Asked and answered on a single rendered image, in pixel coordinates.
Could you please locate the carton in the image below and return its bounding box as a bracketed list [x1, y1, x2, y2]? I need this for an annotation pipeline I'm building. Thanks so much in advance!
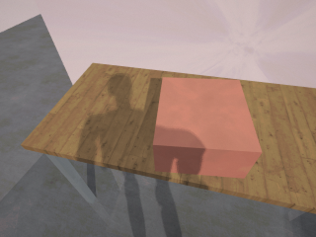
[153, 77, 263, 179]

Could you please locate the table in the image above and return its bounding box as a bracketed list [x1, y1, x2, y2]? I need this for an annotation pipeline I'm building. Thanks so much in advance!
[21, 62, 316, 214]

